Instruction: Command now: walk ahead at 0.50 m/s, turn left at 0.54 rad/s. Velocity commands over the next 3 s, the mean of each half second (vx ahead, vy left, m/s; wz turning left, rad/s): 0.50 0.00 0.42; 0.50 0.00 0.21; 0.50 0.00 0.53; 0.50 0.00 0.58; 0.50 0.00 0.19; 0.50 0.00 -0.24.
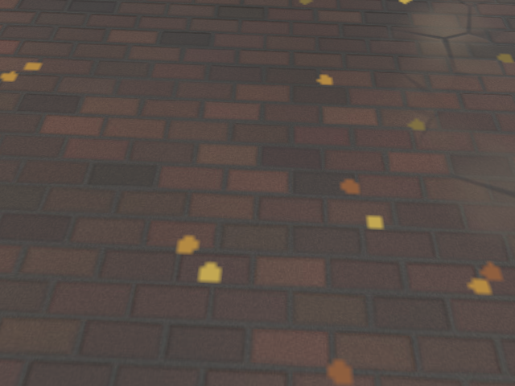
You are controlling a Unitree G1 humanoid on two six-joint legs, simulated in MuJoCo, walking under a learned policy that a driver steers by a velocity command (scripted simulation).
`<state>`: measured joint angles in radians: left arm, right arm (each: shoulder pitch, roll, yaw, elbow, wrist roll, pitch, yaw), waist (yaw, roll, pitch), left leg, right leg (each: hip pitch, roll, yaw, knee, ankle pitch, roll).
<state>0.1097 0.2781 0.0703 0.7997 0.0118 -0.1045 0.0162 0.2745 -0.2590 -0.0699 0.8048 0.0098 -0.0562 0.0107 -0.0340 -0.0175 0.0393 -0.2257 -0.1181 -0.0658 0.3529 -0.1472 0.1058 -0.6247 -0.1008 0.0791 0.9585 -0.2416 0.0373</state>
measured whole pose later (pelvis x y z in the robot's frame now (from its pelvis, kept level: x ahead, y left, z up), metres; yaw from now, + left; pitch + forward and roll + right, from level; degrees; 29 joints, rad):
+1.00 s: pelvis +0.52 +0.07 +0.00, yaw +18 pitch +2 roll +0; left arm 0.11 0.31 0.05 0.78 0.01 -0.09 -0.01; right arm 0.36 -0.27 -0.06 0.78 0.01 -0.06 0.01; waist -0.06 -0.03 0.01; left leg -0.18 -0.08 -0.05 0.31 -0.17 0.07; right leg -0.62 -0.09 0.06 0.82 -0.16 0.03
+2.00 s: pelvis +0.94 +0.35 +0.00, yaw +52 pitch +1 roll -1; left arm 0.08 0.32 0.06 0.72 0.01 -0.09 -0.01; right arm 0.34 -0.28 -0.06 0.69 0.01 -0.04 0.00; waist -0.05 -0.04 0.04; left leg -0.17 -0.11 -0.09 0.34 -0.19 0.10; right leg -0.67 -0.10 0.08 0.83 -0.09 0.06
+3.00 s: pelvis +1.26 +0.81 +0.00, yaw +46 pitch +1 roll +2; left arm 0.22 0.32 0.07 0.75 -0.02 -0.02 0.00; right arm 0.29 -0.27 -0.07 0.83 -0.02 -0.10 0.01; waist -0.04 -0.05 0.02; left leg -0.11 -0.02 0.14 0.29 -0.19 0.04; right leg -0.66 -0.10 0.06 1.03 -0.18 0.01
